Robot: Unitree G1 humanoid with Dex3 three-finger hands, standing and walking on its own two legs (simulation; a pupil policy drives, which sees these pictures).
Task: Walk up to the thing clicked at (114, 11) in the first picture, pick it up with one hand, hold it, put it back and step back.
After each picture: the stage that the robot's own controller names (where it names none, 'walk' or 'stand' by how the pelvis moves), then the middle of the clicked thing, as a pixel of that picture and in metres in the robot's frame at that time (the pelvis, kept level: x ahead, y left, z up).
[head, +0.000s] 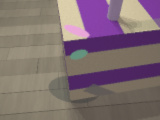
stand; out of the picture +0.83 -0.17 +0.06
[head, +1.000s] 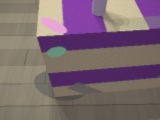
rise first; out of the picture +0.76 -0.05 +0.09
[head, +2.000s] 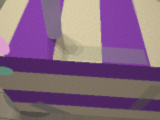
rise first; (51, 11) +0.60 +0.19 +0.08
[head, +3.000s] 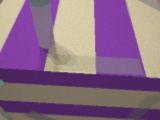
stand; (43, 20) +0.56 +0.17 +0.09
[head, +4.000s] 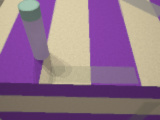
stand; (36, 33) +0.52 +0.20 +0.06
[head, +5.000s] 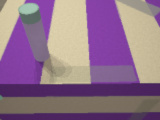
stand; (36, 35) +0.53 +0.21 +0.05
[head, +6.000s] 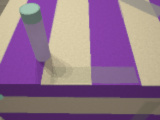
stand; (37, 35) +0.53 +0.20 +0.05
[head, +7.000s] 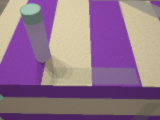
stand; (37, 36) +0.52 +0.20 +0.05
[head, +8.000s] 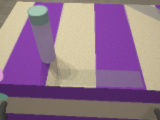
rise first; (43, 37) +0.53 +0.19 +0.06
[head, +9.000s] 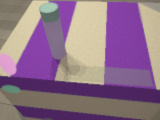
go down; (54, 34) +0.55 +0.17 +0.06
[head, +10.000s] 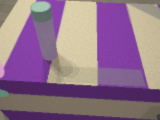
go down; (46, 34) +0.54 +0.16 +0.06
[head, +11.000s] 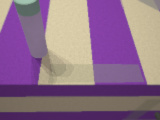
go down; (33, 29) +0.51 +0.16 +0.08
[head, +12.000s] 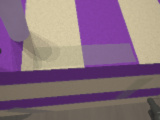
close in; (9, 6) +0.53 +0.18 +0.11
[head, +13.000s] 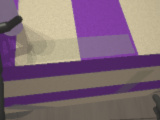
close; out of the picture +0.55 +0.18 +0.13
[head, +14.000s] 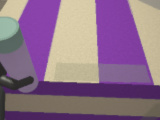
lift; (17, 62) +0.33 +0.20 +0.15
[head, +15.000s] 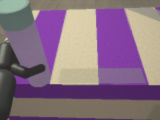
lift; (29, 49) +0.32 +0.15 +0.22
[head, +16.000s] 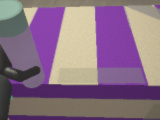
hold; (22, 52) +0.31 +0.17 +0.22
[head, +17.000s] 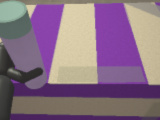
hold; (25, 53) +0.31 +0.16 +0.20
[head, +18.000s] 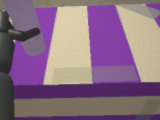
crouch; (23, 16) +0.42 +0.16 +0.25
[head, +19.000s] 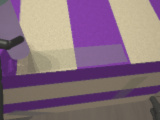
lower; (6, 25) +0.49 +0.18 +0.10
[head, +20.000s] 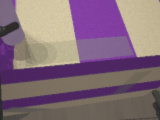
lower; out of the picture +0.51 +0.17 +0.13
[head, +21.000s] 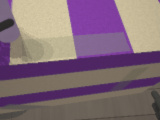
lower; out of the picture +0.52 +0.18 +0.13
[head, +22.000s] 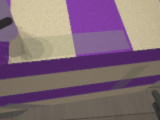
lower; out of the picture +0.53 +0.18 +0.14
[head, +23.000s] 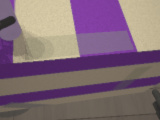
rest; out of the picture +0.52 +0.18 +0.14
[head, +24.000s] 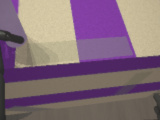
withdraw; (2, 12) +0.50 +0.18 +0.13
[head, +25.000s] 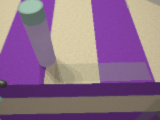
sink last; (40, 38) +0.47 +0.15 +0.10
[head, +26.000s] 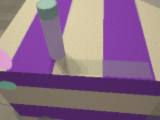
stand; (52, 33) +0.52 +0.17 +0.09
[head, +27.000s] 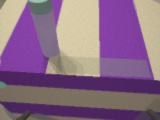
stand; (46, 28) +0.50 +0.16 +0.10
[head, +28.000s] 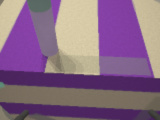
stand; (44, 26) +0.50 +0.16 +0.11
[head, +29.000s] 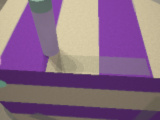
stand; (46, 27) +0.51 +0.16 +0.11
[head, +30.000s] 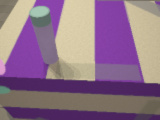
walk; (45, 38) +0.52 +0.17 +0.06
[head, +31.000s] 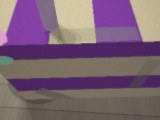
walk; (45, 3) +0.63 +0.18 +0.07
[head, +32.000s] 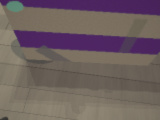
walk; out of the picture +0.95 +0.15 +0.09
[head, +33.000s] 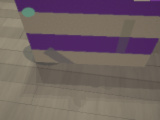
stand; out of the picture +1.16 +0.18 +0.08
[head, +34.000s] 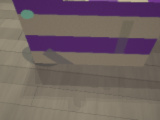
stand; out of the picture +1.15 +0.18 +0.05
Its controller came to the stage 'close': yes
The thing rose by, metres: 0.19
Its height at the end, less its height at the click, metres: +0.00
